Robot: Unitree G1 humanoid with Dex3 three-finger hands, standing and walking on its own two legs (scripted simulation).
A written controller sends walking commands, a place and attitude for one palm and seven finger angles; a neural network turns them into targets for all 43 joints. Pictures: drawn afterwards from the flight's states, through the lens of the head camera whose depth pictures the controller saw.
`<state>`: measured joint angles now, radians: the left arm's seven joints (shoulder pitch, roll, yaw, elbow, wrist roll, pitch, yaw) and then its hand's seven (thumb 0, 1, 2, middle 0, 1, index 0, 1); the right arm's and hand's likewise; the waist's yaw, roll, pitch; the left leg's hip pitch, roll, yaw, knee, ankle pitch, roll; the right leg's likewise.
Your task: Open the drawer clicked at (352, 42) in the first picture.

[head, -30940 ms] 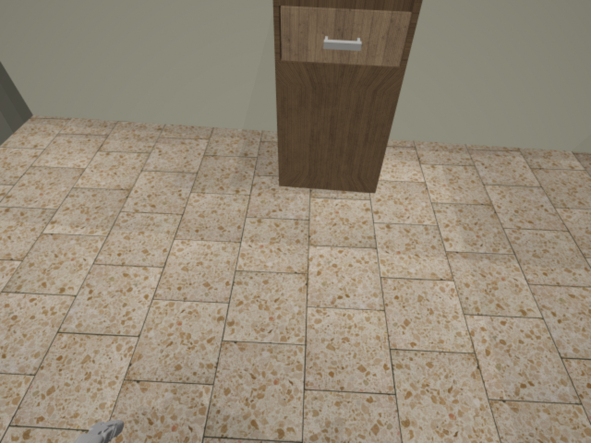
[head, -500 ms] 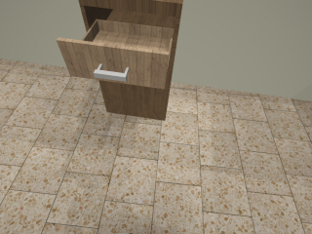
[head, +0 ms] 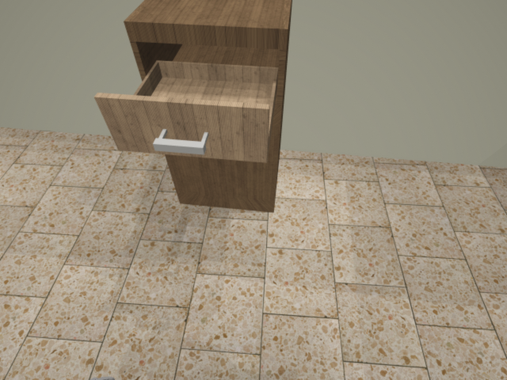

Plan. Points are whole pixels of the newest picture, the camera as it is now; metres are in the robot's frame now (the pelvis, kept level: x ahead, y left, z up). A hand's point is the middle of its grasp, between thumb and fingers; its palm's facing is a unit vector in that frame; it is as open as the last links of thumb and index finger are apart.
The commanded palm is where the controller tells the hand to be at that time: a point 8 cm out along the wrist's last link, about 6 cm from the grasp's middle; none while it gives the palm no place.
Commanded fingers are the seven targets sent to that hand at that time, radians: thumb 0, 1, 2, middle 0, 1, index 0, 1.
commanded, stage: let the arm hang, fingers relaxed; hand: left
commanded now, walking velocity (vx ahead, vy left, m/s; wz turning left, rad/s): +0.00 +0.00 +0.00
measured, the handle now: (182, 140) +0.67 +0.21 -0.05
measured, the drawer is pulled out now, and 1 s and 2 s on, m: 0.30 0.30 0.30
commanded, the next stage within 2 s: look to check the result in 0.06 s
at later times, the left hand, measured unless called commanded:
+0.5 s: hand out of the picture +0.10 +0.24 -0.16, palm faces -0.05 -0.94 -0.33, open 7.3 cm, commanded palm none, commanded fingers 0.00 0.90 0.90 -0.20 -0.30 -0.20 -0.30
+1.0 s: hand out of the picture +0.13 +0.24 -0.16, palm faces -0.06 -0.94 -0.33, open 7.3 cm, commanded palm none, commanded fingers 0.00 0.90 0.90 -0.20 -0.30 -0.20 -0.30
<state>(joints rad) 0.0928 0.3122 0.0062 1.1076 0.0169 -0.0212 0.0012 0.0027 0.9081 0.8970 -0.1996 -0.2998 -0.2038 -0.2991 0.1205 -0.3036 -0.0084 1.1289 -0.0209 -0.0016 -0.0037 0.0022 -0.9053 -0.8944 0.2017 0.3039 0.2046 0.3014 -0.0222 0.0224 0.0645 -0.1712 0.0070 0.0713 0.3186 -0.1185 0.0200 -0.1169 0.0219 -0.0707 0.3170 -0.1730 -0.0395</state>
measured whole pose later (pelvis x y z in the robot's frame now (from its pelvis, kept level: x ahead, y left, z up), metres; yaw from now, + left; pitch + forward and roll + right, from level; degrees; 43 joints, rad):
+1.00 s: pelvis +0.04 +0.00 +0.00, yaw -1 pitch +0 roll +0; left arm 0.09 0.32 0.01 1.12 0.02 -0.02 0.01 0.00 0.91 0.90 -0.20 -0.30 -0.21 -0.30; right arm 0.08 -0.32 0.00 1.12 -0.02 0.00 -0.01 0.00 -0.90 -0.89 0.20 0.30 0.20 0.30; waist -0.02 0.00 0.07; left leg -0.11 0.01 0.08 0.28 -0.16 0.01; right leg -0.05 0.03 -0.05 0.25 -0.20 -0.04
